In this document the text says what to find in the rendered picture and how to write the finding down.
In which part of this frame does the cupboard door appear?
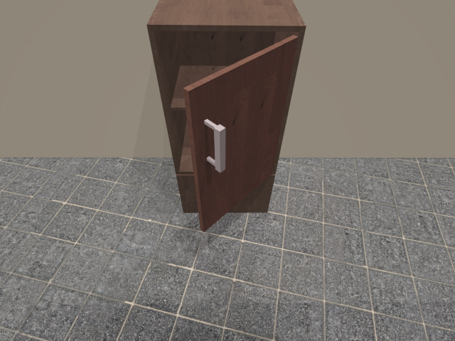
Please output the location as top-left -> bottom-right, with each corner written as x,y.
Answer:
183,35 -> 299,232

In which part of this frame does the handle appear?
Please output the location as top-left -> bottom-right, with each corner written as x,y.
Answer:
204,119 -> 225,173

